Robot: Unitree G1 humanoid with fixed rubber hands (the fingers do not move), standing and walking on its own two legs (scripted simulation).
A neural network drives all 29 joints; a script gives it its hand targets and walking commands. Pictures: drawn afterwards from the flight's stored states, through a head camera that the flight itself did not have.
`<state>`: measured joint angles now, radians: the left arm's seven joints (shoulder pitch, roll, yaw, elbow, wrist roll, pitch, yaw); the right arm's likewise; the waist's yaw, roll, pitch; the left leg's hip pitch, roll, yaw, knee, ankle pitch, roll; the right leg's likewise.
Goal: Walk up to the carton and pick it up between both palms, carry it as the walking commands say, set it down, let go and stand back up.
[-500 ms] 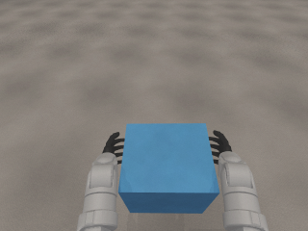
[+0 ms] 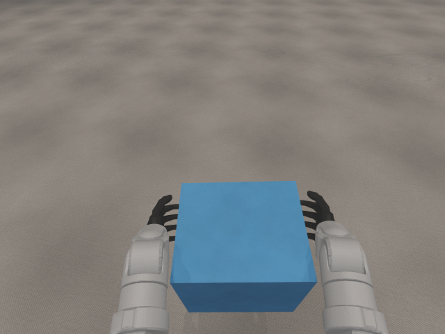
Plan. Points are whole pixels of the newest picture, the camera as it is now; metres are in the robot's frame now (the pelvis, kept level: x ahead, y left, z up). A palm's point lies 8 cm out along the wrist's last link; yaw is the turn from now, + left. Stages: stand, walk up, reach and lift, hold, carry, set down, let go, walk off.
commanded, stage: hold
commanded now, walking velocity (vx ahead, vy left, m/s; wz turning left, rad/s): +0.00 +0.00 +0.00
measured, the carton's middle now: (239, 249) +0.29 +0.00 -0.03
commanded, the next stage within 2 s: carry in 0.96 s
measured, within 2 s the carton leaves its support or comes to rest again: neither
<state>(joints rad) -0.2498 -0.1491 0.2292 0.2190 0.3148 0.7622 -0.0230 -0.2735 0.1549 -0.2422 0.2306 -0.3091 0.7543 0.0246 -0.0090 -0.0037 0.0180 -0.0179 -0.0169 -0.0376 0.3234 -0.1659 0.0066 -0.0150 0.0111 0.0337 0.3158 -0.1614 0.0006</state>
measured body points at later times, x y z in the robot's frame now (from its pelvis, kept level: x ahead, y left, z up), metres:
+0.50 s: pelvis +0.00 +0.00 +0.00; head -0.05 +0.00 +0.45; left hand +0.30 +0.16 +0.04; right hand +0.30 -0.16 +0.05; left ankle +0.02 +0.12 -0.75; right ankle +0.02 -0.12 -0.75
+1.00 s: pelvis +0.00 +0.00 +0.00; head -0.05 +0.00 +0.44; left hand +0.30 +0.15 +0.04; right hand +0.30 -0.16 +0.05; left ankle +0.02 +0.12 -0.75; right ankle +0.02 -0.12 -0.75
